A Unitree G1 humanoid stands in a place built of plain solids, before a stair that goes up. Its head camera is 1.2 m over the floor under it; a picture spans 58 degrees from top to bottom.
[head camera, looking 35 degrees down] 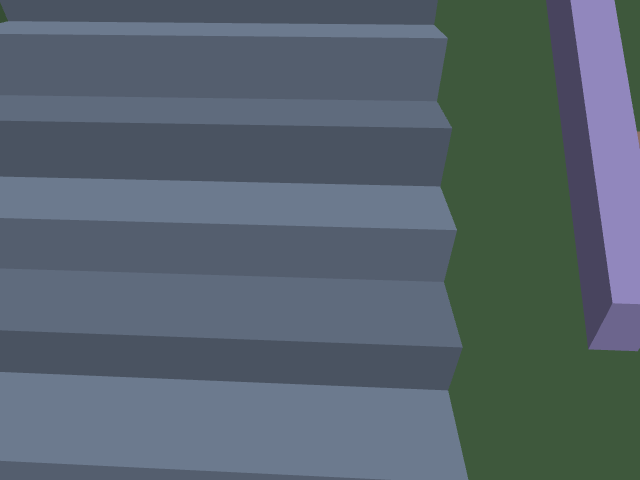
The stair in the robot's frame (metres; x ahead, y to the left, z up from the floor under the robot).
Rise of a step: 0.19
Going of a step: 0.23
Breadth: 1.50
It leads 3 degrees to the right of straight ahead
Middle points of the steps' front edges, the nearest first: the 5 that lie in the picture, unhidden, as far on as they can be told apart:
0.52 0.41 0.19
0.75 0.40 0.38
0.98 0.39 0.57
1.20 0.38 0.76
1.43 0.37 0.95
